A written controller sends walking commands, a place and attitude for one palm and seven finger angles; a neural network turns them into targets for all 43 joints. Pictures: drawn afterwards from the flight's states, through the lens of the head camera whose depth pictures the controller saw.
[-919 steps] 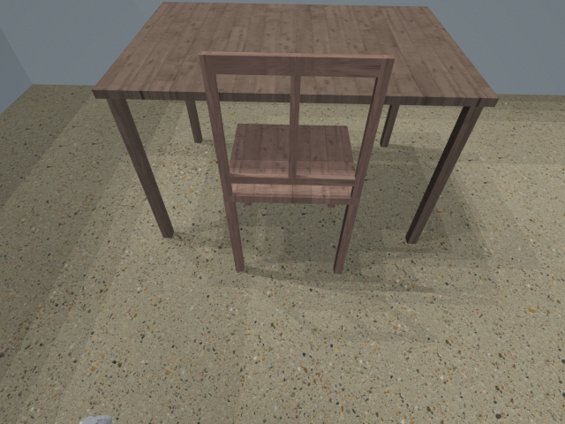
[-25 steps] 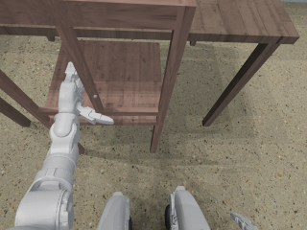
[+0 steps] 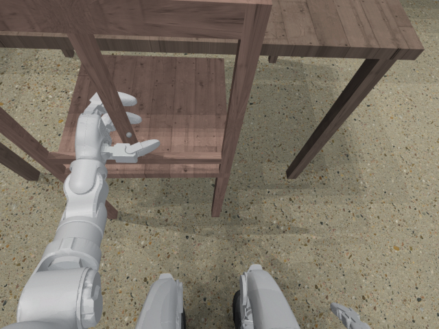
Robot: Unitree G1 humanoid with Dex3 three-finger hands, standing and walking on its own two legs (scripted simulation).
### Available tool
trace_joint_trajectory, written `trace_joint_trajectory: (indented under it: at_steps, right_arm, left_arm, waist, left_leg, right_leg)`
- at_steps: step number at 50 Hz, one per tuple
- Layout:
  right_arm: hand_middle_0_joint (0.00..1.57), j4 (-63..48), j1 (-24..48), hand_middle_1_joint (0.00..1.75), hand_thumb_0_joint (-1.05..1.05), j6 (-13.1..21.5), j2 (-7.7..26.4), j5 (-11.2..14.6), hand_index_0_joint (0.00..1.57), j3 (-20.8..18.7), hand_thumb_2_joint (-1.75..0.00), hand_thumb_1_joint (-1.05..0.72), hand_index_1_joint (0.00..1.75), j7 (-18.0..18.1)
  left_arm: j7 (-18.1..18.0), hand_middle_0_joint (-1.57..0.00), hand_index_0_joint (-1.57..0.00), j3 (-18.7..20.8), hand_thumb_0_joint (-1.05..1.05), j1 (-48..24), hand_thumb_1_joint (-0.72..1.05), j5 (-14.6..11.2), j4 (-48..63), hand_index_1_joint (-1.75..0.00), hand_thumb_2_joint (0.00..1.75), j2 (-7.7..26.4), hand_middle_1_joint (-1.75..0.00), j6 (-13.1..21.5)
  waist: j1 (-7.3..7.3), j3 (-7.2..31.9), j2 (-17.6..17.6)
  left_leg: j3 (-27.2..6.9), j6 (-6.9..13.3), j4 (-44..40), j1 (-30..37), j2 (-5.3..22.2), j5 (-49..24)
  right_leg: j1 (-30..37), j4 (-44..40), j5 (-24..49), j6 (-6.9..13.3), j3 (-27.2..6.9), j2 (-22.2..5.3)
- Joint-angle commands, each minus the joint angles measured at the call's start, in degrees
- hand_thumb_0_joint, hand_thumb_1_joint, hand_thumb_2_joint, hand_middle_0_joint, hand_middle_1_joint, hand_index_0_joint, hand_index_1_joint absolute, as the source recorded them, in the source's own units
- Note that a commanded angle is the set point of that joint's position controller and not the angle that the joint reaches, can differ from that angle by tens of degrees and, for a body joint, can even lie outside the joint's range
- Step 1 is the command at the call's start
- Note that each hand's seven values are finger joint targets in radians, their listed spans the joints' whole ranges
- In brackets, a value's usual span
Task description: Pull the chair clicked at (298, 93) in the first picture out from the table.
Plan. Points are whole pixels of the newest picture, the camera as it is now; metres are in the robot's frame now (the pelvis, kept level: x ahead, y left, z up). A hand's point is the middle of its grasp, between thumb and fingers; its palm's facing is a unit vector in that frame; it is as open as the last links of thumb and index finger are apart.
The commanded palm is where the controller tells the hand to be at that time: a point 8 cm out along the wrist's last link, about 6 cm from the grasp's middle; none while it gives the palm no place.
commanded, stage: hook a spindle and tug to test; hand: left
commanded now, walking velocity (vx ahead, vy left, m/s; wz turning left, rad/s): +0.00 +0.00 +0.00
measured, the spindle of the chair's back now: (116, 112) +0.48 +0.16 +0.05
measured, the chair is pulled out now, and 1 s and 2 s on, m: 0.00 0.03 0.13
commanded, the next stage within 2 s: step backward, pulling the chair out in 0.86 s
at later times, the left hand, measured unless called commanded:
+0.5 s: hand (130, 136) +0.45 +0.14 +0.03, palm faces -0.02 -1.00 -0.02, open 5.5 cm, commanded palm +0.41 +0.20 +0.03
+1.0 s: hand (128, 150) +0.42 +0.14 +0.03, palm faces -0.02 -1.00 -0.04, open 5.6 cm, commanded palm +0.40 +0.19 +0.03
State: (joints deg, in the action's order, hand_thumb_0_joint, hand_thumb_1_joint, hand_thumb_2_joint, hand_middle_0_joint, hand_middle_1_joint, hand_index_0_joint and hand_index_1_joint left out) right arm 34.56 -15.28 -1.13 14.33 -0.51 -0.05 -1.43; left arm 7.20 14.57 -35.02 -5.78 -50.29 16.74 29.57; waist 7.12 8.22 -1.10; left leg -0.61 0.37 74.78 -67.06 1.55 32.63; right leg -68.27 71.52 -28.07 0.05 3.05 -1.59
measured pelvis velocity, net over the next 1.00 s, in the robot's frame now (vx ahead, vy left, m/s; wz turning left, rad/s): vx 0.03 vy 0.01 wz -0.01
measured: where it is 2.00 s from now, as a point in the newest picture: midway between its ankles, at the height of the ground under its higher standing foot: outside the picture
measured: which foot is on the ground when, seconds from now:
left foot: down 0.00-1.00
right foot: down 0.00-1.00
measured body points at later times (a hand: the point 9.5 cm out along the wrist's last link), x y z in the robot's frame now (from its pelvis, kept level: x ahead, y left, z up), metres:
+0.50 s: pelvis +0.01 +0.01 +0.00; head +0.14 +0.02 +0.43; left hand +0.44 +0.20 +0.03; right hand +0.09 -0.25 -0.11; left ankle +0.02 +0.11 -0.62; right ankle +0.05 -0.13 -0.62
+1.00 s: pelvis +0.03 +0.01 +0.02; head +0.17 +0.01 +0.45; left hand +0.41 +0.20 +0.03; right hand +0.15 -0.25 -0.10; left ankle +0.02 +0.11 -0.62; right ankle +0.05 -0.13 -0.62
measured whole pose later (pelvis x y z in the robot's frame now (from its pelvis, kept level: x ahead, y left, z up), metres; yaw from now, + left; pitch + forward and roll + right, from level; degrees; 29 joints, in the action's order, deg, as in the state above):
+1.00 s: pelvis +0.03 +0.01 +0.02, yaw -1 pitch +24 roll -2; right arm 31.7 -13.8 -1.3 13.0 0.4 -1.1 -2.1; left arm 4.0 8.7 -16.2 -7.2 -28.5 11.9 25.5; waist 4.6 7.9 -0.9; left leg 0.5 0.8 70.8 -60.3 1.5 34.7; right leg -62.1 68.1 -30.0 -0.7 1.9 -1.4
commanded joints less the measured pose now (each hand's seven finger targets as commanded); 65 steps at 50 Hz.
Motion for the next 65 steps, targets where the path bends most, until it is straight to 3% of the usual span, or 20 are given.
trace_joint_trajectory:
  at_steps: [1,5,7,8,14,16,25,29,34,35,37,48,49,50,51,52,54,56,61,65]
  right_arm:
    - [0.2,-4.49,-6.64,0.3,0.0,1.52,9.31,-0.23,0.2,-3.21,-0.9,-0.9,0.3,0.36]
    - [0.2,-4.69,-6.36,0.3,0.0,1.38,9.35,-0.1,0.2,-3.3,-0.9,-0.9,0.3,0.27]
    - [0.2,-4.83,-6.27,0.3,0.0,1.62,9.13,-0.15,0.2,-3.4,-0.9,-0.9,0.3,0.07]
    - [0.2,-4.63,-6.36,0.3,0.0,1.53,9.19,-0.12,0.2,-3.49,-0.9,-0.9,0.3,0.07]
    - [0.2,-5.17,-6.15,0.3,0.0,1.64,9.22,-0.16,0.2,-3.24,-0.9,-0.9,0.3,0.03]
    - [0.2,-5.58,-6.05,0.3,0.0,1.55,9.22,-0.25,0.2,-3.12,-0.9,-0.9,0.3,0.05]
    - [0.2,-6.83,-5.76,0.3,0.0,1.01,8.94,0.05,0.2,-3.55,-0.9,-0.9,0.3,-0.66]
    - [0.2,-7.89,-5.12,0.3,0.0,1.24,8.4,0.22,0.2,-3.71,-0.9,-0.9,0.3,-1.07]
    - [0.2,-8.44,-4.78,0.3,0.0,1.6,8.02,0.4,0.2,-3.84,-0.9,-0.9,0.3,-1.28]
    - [0.2,-8.74,-4.94,0.3,0.0,1.7,8.02,0.42,0.2,-3.93,-0.9,-0.9,0.3,-1.31]
    - [0.2,-8.92,-4.92,0.3,0.0,1.83,7.81,0.44,0.2,-3.98,-0.9,-0.9,0.3,-1.31]
    - [0.2,-7.44,-4.44,0.3,0.0,2.73,7.44,0.16,0.2,-4.39,-0.9,-0.9,0.3,-0.75]
    - [0.2,-11.1,-6.71,0.3,0.0,-1.58,7.19,2.7,0.2,-4.3,-0.9,-0.9,0.3,1.83]
    - [0.2,-12.28,-7.16,0.3,0.0,-2.46,6.07,3.0,0.2,-4.48,-0.9,-0.9,0.3,3.93]
    - [0.2,-11.98,-6.37,0.3,0.0,-3.18,6.09,3.11,0.2,-3.82,-0.9,-0.9,0.3,5.14]
    - [0.2,-11.14,-4.95,0.3,0.0,-4.06,5.54,3.55,0.2,-3.12,-0.9,-0.9,0.3,5.72]
    - [0.2,-8.96,-4.58,0.3,0.0,-5.25,5.83,3.66,0.2,-2.49,-0.9,-0.9,0.3,7.13]
    - [0.2,-7.45,-4.77,0.3,0.0,-5.82,6.45,3.47,0.2,-2.54,-0.9,-0.9,0.3,7.78]
    - [0.2,-4.89,-5.48,0.3,0.0,-6.0,6.92,2.76,0.2,-2.92,-0.9,-0.9,0.3,8.21]
    - [0.2,-5.18,-3.86,0.3,0.0,-6.25,6.78,2.59,0.2,-3.1,-0.9,-0.9,0.3,7.91]
  left_arm:
    - [0.54,-0.5,-0.5,1.71,0.0,-19.3,0.51,-0.88,11.24,-1.45,0.73,8.89,-1.45,3.64]
    - [0.3,-0.5,-0.5,1.72,0.0,-18.33,0.73,-1.09,12.81,-1.45,0.83,8.91,-1.45,3.62]
    - [0.14,-0.5,-0.5,1.19,0.0,-18.21,0.84,-1.3,14.78,-1.45,0.88,7.97,-1.45,3.85]
    - [0.01,-0.5,-0.5,1.41,0.0,-17.12,0.9,-1.24,14.19,-1.45,0.9,8.13,-1.45,3.76]
    - [0.06,-0.5,-0.5,3.09,0.0,-14.09,0.9,-0.99,12.47,-1.45,0.9,9.57,-1.45,3.79]
    - [0.09,-0.5,-0.5,2.82,0.0,-14.78,0.9,-0.5,14.04,-1.45,0.9,10.1,-1.45,4.14]
    - [-0.45,-0.5,-0.5,0.62,0.0,-7.3,0.9,-0.99,17.9,-1.45,0.9,6.5,-1.45,2.51]
    - [-0.52,-0.5,-0.5,-0.6,0.0,-1.22,0.9,-1.79,22.98,-1.45,0.9,4.45,-1.45,2.28]
    - [-0.64,-0.5,-0.5,-2.02,0.0,4.51,0.9,-2.41,27.16,-1.45,0.9,3.03,-1.45,2.07]
    - [-0.77,-0.5,-0.5,-0.61,0.0,6.83,0.9,-2.42,27.94,-1.45,0.9,4.26,-1.45,2.12]
    - [-0.89,-0.5,-0.5,-1.21,0.0,9.08,0.9,-2.38,29.88,-1.45,0.9,3.8,-1.45,2.33]
    - [-1.12,-0.5,-0.5,-6.31,0.0,7.9,0.9,-2.01,33.44,-1.45,0.9,-0.71,-1.45,2.16]
    - [-6.76,-0.5,-0.5,-0.86,0.0,-5.9,0.9,3.82,43.78,-1.45,0.9,17.04,-1.45,-4.21]
    - [-9.14,-0.5,-0.5,-3.63,0.0,-5.49,0.9,3.85,43.39,-1.45,0.9,11.95,-1.45,-8.02]
    - [-10.66,-0.5,-0.5,-3.87,0.0,-1.77,0.9,3.94,40.02,-1.45,0.9,10.75,-1.45,-11.34]
    - [-10.92,-0.5,-0.5,-8.01,0.0,4.31,0.9,4.27,32.11,-1.45,0.9,4.84,-1.45,-14.33]
    - [-12.01,-0.5,-0.5,-10.46,0.0,5.49,0.9,4.58,24.69,-1.45,0.9,2.51,-1.45,-17.45]
    - [-12.55,-0.5,-0.5,-10.18,0.0,2.7,0.9,4.91,20.57,-1.45,0.9,3.46,-1.45,-18.47]
    - [-12.91,-0.5,-0.5,-10.31,0.0,-2.92,0.9,4.93,11.4,-1.45,0.9,3.95,-1.45,-16.26]
    - [-12.29,-0.5,-0.5,-12.04,0.0,-1.58,0.9,4.71,8.12,-1.45,0.9,1.63,-1.45,-14.83]
  waist:
    - [0.73,28.74,-2.72]
    - [0.29,28.84,-2.33]
    - [0.1,29.98,-4.88]
    - [0.21,29.22,-2.95]
    - [-0.47,27.01,-0.77]
    - [-0.69,27.49,-3.04]
    - [-1.32,27.93,-2.11]
    - [-2.53,30.03,-3.04]
    - [-2.64,28.09,-1.85]
    - [-3.65,28.79,-1.92]
    - [-3.76,28.78,-3.08]
    - [-1.69,27.63,-3.18]
    - [-3.69,39.4,-6.2]
    - [-2.12,35.84,-7.5]
    - [-2.16,33.98,-6.19]
    - [-1.87,27.21,-3.27]
    - [-1.68,20.04,-1.24]
    - [-1.64,19.11,0.49]
    - [-2.24,18.53,-5.16]
    - [-3.08,15.92,-8.86]
  left_leg:
    - [-0.66,0.78,-9.41,14.71,-1.94,-18.61]
    - [-0.82,0.6,-10.02,15.58,-1.83,-18.8]
    - [-0.83,0.38,-9.98,17.94,-1.7,-20.65]
    - [-0.87,0.39,-9.98,17.57,-1.56,-20.44]
    - [-0.38,0.63,-10.3,13.78,-1.87,-17.64]
    - [-0.59,0.59,-10.43,14.78,-1.82,-18.33]
    - [-0.7,0.08,-11.0,17.9,-1.26,-22.8]
    - [-0.33,-0.02,-11.29,19.87,-1.17,-26.63]
    - [0.02,0.03,-11.66,19.66,-0.98,-28.47]
    - [0.13,-0.05,-11.92,19.39,-1.07,-28.71]
    - [-0.13,-0.22,-11.99,21.2,-0.78,-32.23]
    - [-0.63,-0.24,-10.05,22.86,-0.6,-35.19]
    - [0.94,0.36,-21.81,39.32,-0.66,-30.43]
    - [1.56,0.87,-23.94,41.19,-1.5,-30.43]
    - [0.79,0.65,-24.93,40.32,-0.88,-32.52]
    - [-0.4,0.41,-28.34,40.48,0.38,-26.67]
    - [-0.92,1.13,-30.8,38.23,1.49,-31.46]
    - [-1.31,0.52,-33.72,40.6,2.77,-37.98]
    - [-1.29,-0.29,-37.4,48.88,5.41,-51.91]
    - [-2.71,-0.66,-40.3,52.35,7.11,-52.2]
  right_leg:
    - [19.39,-8.33,15.54,1.55,-1.84,2.19]
    - [19.68,-8.67,15.37,1.57,-1.71,2.16]
    - [18.56,-8.46,16.18,1.64,-1.47,2.15]
    - [18.66,-8.56,16.08,1.57,-1.43,2.21]
    - [20.5,-8.87,14.82,1.52,-1.86,2.26]
    - [19.55,-8.19,14.9,1.74,-1.71,2.23]
    - [19.67,-8.17,17.66,1.78,-0.9,2.35]
    - [21.88,-8.18,20.95,1.78,-0.98,2.41]
    - [23.32,-8.54,23.44,1.61,-0.99,2.44]
    - [24.63,-8.43,23.83,1.71,-1.1,2.4]
    - [24.1,-8.11,25.35,1.77,-0.92,2.35]
    - [21.28,-7.54,26.9,1.44,-0.68,1.92]
    - [43.51,-19.52,30.83,2.34,-5.87,-1.8]
    - [45.57,-22.58,36.69,1.94,-5.43,-1.9]
    - [44.75,-23.27,39.97,1.83,-5.12,-2.09]
    - [41.61,-25.36,32.0,1.12,-3.53,-2.2]
    - [43.66,-26.94,37.26,0.74,-3.52,-2.91]
    - [47.27,-29.21,43.91,0.52,-3.52,-4.03]
    - [52.83,-34.02,53.15,0.54,-4.81,-5.57]
    - [52.4,-36.38,44.47,0.84,-4.31,-4.66]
